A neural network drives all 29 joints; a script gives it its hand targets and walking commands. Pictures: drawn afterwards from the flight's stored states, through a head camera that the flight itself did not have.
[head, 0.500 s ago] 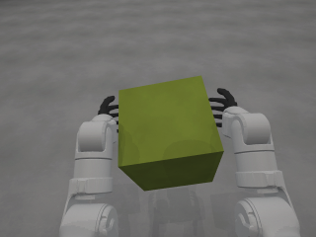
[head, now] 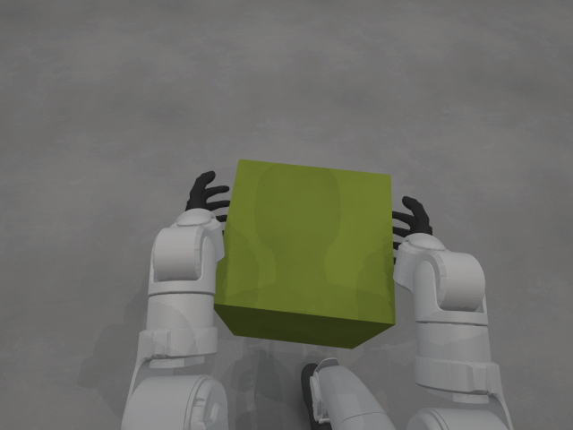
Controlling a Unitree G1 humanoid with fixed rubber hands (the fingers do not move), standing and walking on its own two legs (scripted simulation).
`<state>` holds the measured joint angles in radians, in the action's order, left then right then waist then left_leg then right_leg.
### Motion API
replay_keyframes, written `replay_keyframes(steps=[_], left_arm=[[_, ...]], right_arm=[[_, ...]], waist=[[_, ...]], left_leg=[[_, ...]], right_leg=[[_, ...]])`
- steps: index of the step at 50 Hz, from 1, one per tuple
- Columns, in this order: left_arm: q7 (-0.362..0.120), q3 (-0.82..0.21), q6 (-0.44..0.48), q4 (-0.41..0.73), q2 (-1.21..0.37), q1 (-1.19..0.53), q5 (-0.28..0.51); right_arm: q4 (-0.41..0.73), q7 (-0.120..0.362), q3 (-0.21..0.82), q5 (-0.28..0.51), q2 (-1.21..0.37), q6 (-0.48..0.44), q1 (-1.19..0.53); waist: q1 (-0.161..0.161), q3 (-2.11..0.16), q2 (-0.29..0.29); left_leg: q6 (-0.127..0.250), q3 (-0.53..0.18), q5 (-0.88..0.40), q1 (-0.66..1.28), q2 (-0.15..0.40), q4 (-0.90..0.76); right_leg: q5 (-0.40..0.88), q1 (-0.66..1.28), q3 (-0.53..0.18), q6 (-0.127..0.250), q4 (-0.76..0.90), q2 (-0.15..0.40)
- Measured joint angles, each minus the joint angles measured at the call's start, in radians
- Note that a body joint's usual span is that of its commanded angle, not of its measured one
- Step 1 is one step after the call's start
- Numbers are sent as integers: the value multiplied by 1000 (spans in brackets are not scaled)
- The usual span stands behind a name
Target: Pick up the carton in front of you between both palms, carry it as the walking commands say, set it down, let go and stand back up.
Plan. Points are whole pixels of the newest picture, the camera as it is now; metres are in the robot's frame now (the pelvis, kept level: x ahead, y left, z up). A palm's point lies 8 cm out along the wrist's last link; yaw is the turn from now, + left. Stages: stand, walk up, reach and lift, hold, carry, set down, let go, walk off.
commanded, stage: carry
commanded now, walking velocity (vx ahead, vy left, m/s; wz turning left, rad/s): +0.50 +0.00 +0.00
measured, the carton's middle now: (302, 265) +0.36 -0.06 -0.07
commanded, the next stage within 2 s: none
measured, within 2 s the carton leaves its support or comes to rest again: neither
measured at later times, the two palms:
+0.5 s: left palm (85, 39) +0.70 +0.23 +0.11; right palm (269, 30) +0.71 -0.06 +0.10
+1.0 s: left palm out of the picture +1.00 +0.21 +0.10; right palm out of the picture +1.00 -0.07 +0.09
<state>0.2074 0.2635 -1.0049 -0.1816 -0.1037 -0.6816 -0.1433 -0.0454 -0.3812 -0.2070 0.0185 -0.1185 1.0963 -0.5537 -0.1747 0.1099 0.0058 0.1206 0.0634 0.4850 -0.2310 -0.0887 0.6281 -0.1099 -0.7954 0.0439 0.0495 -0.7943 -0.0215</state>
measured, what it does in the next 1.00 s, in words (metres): walks ahead: right foot, then left foot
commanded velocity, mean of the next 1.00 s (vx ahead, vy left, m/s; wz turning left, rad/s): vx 0.50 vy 0.00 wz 0.00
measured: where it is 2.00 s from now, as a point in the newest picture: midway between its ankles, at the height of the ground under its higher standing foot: (222, 135)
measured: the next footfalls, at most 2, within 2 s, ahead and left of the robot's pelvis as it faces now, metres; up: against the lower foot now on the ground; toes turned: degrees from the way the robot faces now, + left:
right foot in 0.04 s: +0.24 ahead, -0.08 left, +0.00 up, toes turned -2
left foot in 0.44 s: +0.54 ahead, +0.15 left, +0.00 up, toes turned +10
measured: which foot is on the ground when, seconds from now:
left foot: down 0.00-0.04, up 0.06-0.42, down 0.44-1.00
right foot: up 0.00-0.02, down 0.04-0.44, up 0.46-0.98, down 1.00-1.00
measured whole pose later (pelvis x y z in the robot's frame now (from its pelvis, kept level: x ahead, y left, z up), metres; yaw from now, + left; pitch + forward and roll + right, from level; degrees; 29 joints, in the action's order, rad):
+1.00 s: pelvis +0.71 +0.06 +0.00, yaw +1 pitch +3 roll -1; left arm 0.26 0.14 -1.19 0.11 -0.17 -0.33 -0.13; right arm 0.11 -0.21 -0.13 -0.14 -0.16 1.25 -0.30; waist 0.00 -0.14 0.01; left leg 0.01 0.16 0.49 0.11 0.03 0.36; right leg -0.03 -0.49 0.23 0.04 -0.46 0.03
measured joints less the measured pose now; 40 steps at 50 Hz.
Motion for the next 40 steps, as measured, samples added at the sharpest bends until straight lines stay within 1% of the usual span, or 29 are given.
replay_keyframes(steps=[1, 2, 3, 4, 5, 6, 7, 8, 10, 12, 13, 15, 17, 20, 21, 22, 23, 24, 25, 26, 27, 28, 29, 31, 34, 37, 40], left_arm=[[-6, 5, 9, 11, -13, 11, -17], [-8, 7, 18, 15, -24, 19, -31], [-7, 7, 31, 20, -34, 20, -44], [-4, 4, 43, 21, -37, 9, -57], [0, 0, 55, 23, -36, -2, -65], [6, -6, 61, 31, -35, -1, -69], [13, -12, 57, 49, -36, 12, -67], [23, -16, 44, 76, -37, 33, -60], [54, -18, 10, 143, -46, 83, -30], [94, -16, -21, 210, -62, 131, 10], [108, -13, -31, 237, -70, 153, 27], [118, -5, -45, 275, -84, 194, 53], [112, -4, -53, 294, -95, 229, 67], [94, -30, -61, 306, -98, 273, 71], [91, -46, -66, 304, -92, 286, 70], [89, -59, -74, 302, -86, 297, 68], [83, -69, -78, 297, -78, 306, 64], [77, -74, -78, 283, -71, 311, 61], [74, -76, -85, 275, -69, 321, 57], [74, -77, -98, 271, -72, 337, 51], [75, -86, -114, 267, -70, 351, 47], [75, -97, -131, 261, -66, 359, 45], [74, -104, -145, 254, -64, 362, 42], [64, -110, -164, 246, -64, 359, 30], [42, -113, -169, 242, -66, 352, 6], [31, -117, -170, 248, -68, 348, -9], [32, -120, -171, 265, -68, 349, -13]], right_arm=[[-2, -10, -9, 17, 0, -7, -2], [-7, -14, -17, 31, 6, -11, -7], [-21, -8, -21, 42, 21, -17, -26], [-41, 3, -24, 47, 37, -27, -55], [-63, 16, -22, 49, 55, -39, -85], [-79, 29, -20, 45, 65, -46, -106], [-87, 44, -19, 33, 65, -45, -115], [-87, 61, -20, 14, 57, -38, -116], [-69, 105, -20, -39, 31, -20, -99], [-35, 155, -15, -95, 6, -9, -60], [-14, 173, -11, -116, -8, -6, -34], [33, 195, -1, -155, -38, -3, 26], [87, 204, 10, -187, -65, 2, 94], [158, 208, 45, -211, -72, 19, 181], [166, 208, 60, -212, -63, 29, 198], [171, 207, 70, -213, -58, 41, 209], [167, 207, 80, -214, -54, 46, 218], [154, 207, 87, -216, -52, 46, 223], [141, 203, 89, -213, -51, 55, 226], [130, 197, 91, -204, -50, 70, 232], [124, 189, 92, -192, -47, 89, 241], [122, 177, 92, -177, -44, 107, 252], [124, 163, 92, -161, -42, 122, 261], [134, 138, 89, -132, -38, 144, 272], [149, 117, 84, -111, -37, 156, 275], [154, 115, 76, -108, -40, 159, 266], [158, 126, 72, -118, -43, 157, 256]], waist=[[-9, -3, -6], [-12, -12, -15], [-6, -16, -2], [4, -16, 3], [25, -8, 9], [47, -3, 8], [71, -6, -2], [95, -12, -17], [146, -27, -48], [196, -45, -69], [218, -56, -72], [249, -83, -64], [264, -116, -45], [264, -169, -17], [259, -187, -7], [254, -209, 6], [241, -231, 4], [222, -240, -19], [210, -244, -26], [197, -246, -23], [185, -246, -18], [174, -245, -14], [164, -243, -12], [148, -238, -10], [135, -240, -10], [137, -248, -10], [149, -255, -12]], left_leg=[[-15, 2, 2, 23, 0, 35], [-38, 5, -3, 30, -3, 107], [-75, -4, -18, 6, 11, 220], [-113, -29, 7, -45, 16, 366], [-136, -56, 26, -106, 29, 505], [-147, -79, 21, -167, 42, 608], [-154, -90, 1, -222, 57, 662], [-158, -92, -25, -269, 74, 668], [-163, -83, -61, -344, 104, 600], [-163, -72, -81, -402, 120, 485], [-162, -66, -96, -425, 123, 421], [-159, -46, -172, -450, 121, 274], [-153, -10, -287, -441, 112, 103], [-136, 63, -489, -362, 90, -132], [-130, 87, -532, -317, 87, -191], [-128, 103, -541, -264, 91, -232], [-83, 112, -456, -235, 88, -217], [-46, 124, -391, -241, 75, -162], [-25, 132, -352, -238, 74, -125], [-14, 137, -334, -222, 79, -117], [-12, 141, -329, -196, 83, -129], [-15, 143, -327, -167, 85, -151], [-18, 144, -324, -137, 85, -178], [-20, 143, -318, -80, 84, -230], [-22, 138, -307, -4, 80, -299], [-28, 132, -289, 70, 79, -359], [-42, 125, -257, 145, 81, -399]], right_leg=[[121, 57, 25, 4, 136, -9], [232, 128, 50, 16, 245, -10], [173, 176, 62, 34, 267, -21], [53, 209, 65, 52, 266, -29], [-20, 223, 70, 64, 252, -41], [-45, 242, 73, 63, 253, -46], [-45, 270, 72, 54, 274, -42], [-34, 303, 66, 41, 305, -33], [-39, 381, 51, 30, 379, -10], [-57, 459, 37, 22, 443, 17], [-68, 496, 32, 16, 469, 30], [-96, 573, 26, 0, 510, 53], [-133, 654, 27, -20, 538, 71], [-224, 760, 31, -52, 516, 84], [-267, 785, 28, -63, 478, 83], [-316, 797, 24, -73, 411, 79], [-365, 778, 26, -77, 303, 86], [-382, 723, 5, -78, 146, 97], [-382, 652, -20, -74, -19, 89], [-370, 581, -29, -65, -156, 78], [-342, 517, -26, -56, -251, 72], [-307, 458, -16, -50, -305, 73], [-270, 405, -4, -46, -325, 79], [-208, 315, 15, -45, -307, 95], [-127, 218, 28, -57, -203, 120], [-52, 161, 37, -70, -79, 133], [16, 135, 53, -75, 23, 135]])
